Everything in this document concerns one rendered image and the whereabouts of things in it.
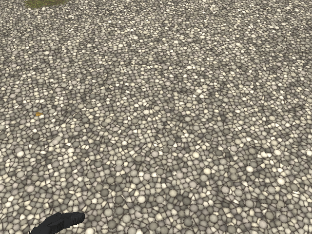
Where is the robot left hand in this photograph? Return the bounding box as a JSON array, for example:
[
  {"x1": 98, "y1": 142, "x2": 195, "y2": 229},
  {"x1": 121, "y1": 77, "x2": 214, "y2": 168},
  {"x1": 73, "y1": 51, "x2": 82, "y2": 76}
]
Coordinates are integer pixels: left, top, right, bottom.
[{"x1": 29, "y1": 212, "x2": 85, "y2": 234}]

